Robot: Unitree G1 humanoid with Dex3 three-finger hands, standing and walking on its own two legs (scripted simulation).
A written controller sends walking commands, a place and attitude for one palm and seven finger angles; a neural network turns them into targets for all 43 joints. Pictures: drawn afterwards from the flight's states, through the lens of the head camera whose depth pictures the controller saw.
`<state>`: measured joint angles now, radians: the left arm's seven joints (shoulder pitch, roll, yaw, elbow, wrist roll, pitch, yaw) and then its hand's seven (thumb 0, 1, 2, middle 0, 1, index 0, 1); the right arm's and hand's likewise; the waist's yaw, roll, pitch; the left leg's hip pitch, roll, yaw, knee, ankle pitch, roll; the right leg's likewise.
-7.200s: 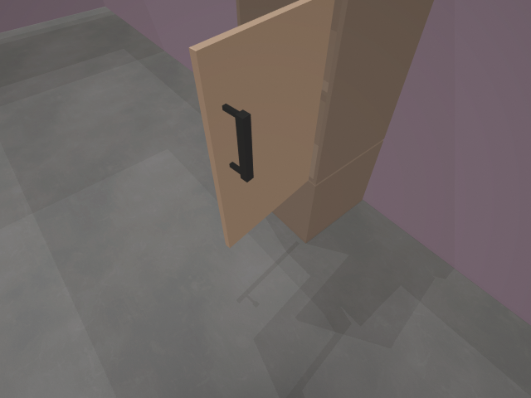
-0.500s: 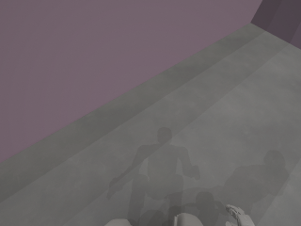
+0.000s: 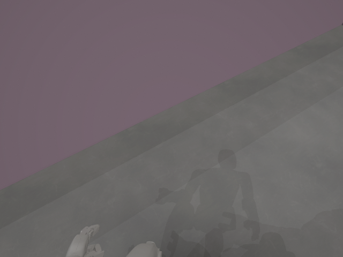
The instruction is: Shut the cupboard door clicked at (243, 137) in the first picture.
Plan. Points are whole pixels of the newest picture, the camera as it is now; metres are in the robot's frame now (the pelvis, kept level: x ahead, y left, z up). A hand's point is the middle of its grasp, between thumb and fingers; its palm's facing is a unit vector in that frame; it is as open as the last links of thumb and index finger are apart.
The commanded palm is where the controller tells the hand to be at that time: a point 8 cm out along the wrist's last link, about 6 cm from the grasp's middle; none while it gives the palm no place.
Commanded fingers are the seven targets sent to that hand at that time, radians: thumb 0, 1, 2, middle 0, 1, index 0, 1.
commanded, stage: walk to a spot facing it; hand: left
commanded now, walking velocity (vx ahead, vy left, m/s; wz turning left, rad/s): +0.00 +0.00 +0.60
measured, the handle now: out of the picture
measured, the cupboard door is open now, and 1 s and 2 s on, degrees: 97 97 97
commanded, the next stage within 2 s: none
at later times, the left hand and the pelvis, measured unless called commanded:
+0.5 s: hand out of the picture -0.06 +0.26 -0.19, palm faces +0.37 -0.90 -0.23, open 7.4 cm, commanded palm none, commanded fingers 0.00 0.90 0.90 -0.20 -0.30 -0.20 -0.30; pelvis +0.00 +0.05 -0.01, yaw +20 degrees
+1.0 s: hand out of the picture +0.05 +0.28 -0.14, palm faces +0.54 -0.81 -0.23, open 7.4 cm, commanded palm none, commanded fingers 0.00 0.90 0.90 -0.20 -0.30 -0.20 -0.30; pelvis +0.03 +0.03 +0.01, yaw +36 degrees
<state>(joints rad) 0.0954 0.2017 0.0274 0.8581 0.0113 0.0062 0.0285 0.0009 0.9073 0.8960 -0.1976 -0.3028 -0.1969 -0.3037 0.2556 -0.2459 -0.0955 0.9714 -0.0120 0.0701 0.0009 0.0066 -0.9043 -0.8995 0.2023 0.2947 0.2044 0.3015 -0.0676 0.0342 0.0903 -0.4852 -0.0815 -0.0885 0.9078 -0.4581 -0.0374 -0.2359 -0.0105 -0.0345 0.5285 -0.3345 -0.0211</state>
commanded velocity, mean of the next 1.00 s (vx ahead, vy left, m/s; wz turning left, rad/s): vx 0.00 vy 0.00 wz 0.60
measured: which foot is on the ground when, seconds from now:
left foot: up 0.00-0.36, down 0.38-1.00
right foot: down 0.00-0.38, up 0.40-1.00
